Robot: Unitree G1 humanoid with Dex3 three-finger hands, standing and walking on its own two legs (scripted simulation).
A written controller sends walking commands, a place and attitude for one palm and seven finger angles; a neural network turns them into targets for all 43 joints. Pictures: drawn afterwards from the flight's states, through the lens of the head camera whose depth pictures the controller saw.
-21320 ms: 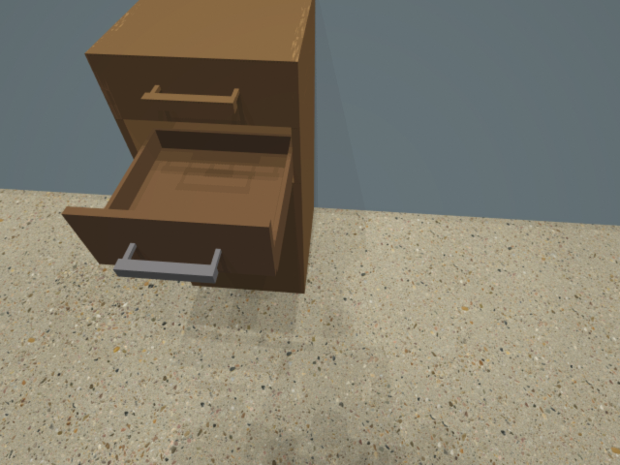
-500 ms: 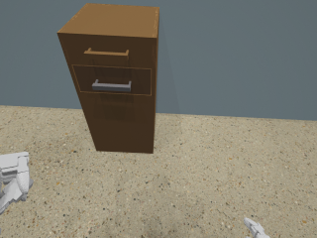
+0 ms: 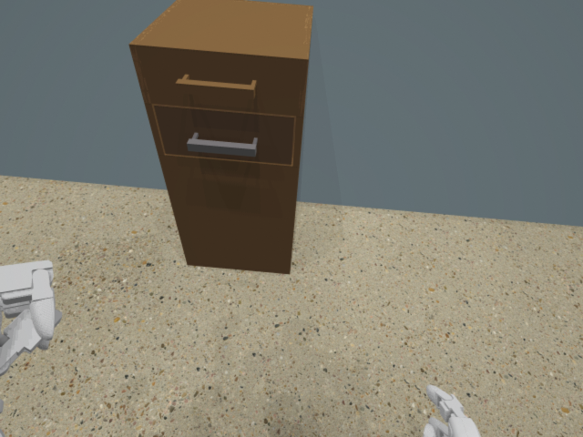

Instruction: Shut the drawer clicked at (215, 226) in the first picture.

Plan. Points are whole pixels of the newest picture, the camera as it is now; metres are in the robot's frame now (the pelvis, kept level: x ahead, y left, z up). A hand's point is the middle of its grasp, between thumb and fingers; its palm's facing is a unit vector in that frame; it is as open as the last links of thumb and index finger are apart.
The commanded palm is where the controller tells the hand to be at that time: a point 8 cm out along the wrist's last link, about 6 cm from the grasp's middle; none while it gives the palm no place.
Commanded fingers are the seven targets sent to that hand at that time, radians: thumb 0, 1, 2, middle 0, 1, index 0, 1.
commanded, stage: let the arm hang, fingers relaxed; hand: left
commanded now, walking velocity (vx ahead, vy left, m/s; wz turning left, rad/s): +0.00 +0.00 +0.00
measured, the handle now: (223, 143) +0.88 +0.22 -0.10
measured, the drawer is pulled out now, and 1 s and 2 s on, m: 0.00 0.00 0.00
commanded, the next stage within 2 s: look to check the result in 1.12 s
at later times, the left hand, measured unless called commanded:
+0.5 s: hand out of the picture -0.02 +0.22 -0.16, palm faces +0.03 -0.97 -0.22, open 4.3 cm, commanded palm none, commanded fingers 0.00 0.90 0.90 -0.40 -0.52 -0.40 -0.52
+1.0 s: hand out of the picture -0.01 +0.17 -0.16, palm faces +0.03 -0.99 -0.16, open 7.3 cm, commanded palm none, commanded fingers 0.00 0.90 0.90 -0.20 -0.30 -0.20 -0.30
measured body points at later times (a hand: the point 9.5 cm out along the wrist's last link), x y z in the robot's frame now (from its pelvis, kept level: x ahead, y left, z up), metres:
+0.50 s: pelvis +0.00 +0.02 +0.01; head +0.03 +0.03 +0.46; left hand -0.02 +0.27 -0.15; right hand +0.00 -0.22 -0.14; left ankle +0.03 +0.12 -0.73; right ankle +0.01 -0.10 -0.73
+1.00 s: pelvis +0.00 +0.02 +0.01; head +0.01 +0.01 +0.46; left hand -0.01 +0.22 -0.15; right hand -0.03 -0.18 -0.15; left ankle +0.03 +0.12 -0.73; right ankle +0.01 -0.10 -0.73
